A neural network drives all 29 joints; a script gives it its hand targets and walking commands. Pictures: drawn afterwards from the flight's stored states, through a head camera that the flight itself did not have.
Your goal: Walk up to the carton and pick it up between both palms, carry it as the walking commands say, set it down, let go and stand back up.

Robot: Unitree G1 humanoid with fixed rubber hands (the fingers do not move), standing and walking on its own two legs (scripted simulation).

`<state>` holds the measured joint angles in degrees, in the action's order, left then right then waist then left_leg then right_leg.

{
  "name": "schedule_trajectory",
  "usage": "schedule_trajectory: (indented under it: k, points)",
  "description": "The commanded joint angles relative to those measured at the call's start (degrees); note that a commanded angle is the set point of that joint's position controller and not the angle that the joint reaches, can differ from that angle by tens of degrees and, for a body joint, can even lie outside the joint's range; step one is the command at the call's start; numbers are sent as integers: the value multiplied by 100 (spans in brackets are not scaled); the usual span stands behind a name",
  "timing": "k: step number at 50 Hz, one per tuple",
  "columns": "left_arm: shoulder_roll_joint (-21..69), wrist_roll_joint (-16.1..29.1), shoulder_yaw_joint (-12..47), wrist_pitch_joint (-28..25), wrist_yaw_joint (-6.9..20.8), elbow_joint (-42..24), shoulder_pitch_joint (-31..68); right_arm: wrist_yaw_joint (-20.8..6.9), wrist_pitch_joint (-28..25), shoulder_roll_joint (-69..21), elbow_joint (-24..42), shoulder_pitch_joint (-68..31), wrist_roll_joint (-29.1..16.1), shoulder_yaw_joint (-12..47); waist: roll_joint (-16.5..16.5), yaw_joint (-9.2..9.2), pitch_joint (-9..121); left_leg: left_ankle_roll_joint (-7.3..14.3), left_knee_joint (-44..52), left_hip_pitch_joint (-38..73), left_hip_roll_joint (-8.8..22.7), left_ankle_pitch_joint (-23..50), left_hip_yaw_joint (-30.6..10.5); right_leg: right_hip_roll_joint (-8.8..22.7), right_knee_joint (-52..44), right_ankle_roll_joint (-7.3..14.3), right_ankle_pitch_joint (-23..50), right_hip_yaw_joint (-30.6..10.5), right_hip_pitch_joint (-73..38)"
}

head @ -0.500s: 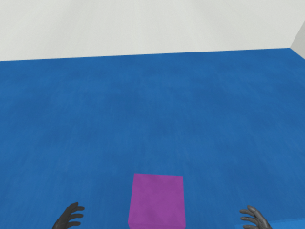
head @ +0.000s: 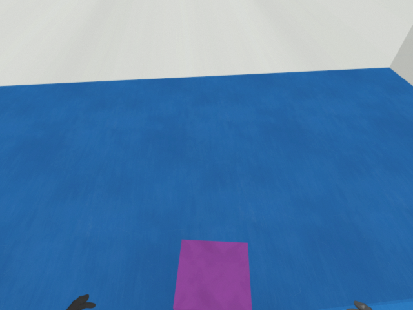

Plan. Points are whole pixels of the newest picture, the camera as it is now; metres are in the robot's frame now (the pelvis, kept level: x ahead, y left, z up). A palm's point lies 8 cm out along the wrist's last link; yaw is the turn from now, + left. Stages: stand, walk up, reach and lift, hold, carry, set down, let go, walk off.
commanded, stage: stand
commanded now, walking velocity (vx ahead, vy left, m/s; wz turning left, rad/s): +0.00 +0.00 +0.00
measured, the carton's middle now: (213, 280) +0.41 +0.01 -0.68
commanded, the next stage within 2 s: none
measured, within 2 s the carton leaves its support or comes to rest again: neither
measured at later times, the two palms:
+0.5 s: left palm out of the picture +0.08 +0.31 -0.10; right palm out of the picture +0.09 -0.31 -0.09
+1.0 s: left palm out of the picture +0.07 +0.31 -0.10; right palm out of the picture +0.08 -0.31 -0.10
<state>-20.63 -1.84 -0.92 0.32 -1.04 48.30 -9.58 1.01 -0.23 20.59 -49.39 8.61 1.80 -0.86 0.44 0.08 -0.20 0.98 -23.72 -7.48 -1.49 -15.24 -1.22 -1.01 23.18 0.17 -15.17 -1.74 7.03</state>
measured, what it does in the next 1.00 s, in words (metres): stands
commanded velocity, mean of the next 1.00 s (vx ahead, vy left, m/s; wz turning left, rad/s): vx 0.00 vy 0.00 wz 0.00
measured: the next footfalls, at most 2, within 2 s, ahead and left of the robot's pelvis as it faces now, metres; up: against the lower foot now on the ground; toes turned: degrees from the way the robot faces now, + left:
none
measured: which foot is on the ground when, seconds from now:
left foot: down 0.00-1.00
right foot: down 0.00-1.00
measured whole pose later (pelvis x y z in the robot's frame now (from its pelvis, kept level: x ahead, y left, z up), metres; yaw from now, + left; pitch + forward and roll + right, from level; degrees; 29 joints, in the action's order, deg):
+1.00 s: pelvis -0.02 +0.00 +0.01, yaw +0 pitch -2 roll +0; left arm -22.4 -1.1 0.1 -0.4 -0.7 59.2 -7.3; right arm 0.8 -0.9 22.4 -58.9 7.1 0.8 0.1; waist 0.3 0.3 -1.1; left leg 1.2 -19.3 -5.8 -1.7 -11.2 -1.6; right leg -0.5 18.7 -0.2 -11.2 -1.9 5.2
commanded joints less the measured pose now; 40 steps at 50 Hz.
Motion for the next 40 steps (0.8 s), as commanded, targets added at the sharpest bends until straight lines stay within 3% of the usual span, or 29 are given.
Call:
schedule_trajectory:
  k: [1, 22, 40]
  points:
    - [-908, 9, -192, -71, -29, -171, 172, 34, -75, 959, 177, -185, -7, -202, -69, 2, 261, -86, 306, 91, 675, 1897, -568, 606, -247, 3, 1720, -506, -122]
    - [-1049, 37, -114, -103, -4, 489, 340, 27, -109, 1085, -415, -274, -51, -124, -48, 8, 53, -28, 648, 41, 711, 1252, -651, 686, -605, 50, 1178, -596, -133]
    - [-1113, 68, -78, -124, 8, 774, 407, 7, -123, 1154, -646, -325, -91, -90, -51, 16, 30, 8, 732, 52, 742, 1191, -699, 719, -686, 85, 1075, -607, -135]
